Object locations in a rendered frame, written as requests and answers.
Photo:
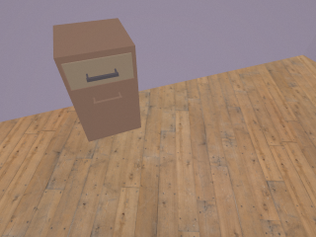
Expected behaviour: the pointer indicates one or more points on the cabinet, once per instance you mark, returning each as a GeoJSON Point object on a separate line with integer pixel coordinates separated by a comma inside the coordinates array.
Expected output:
{"type": "Point", "coordinates": [95, 39]}

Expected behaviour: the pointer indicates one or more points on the handle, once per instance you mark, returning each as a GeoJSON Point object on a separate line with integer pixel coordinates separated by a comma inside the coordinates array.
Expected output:
{"type": "Point", "coordinates": [102, 77]}
{"type": "Point", "coordinates": [105, 101]}

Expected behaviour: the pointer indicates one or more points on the drawer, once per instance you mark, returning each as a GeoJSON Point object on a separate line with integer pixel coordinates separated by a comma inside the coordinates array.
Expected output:
{"type": "Point", "coordinates": [76, 71]}

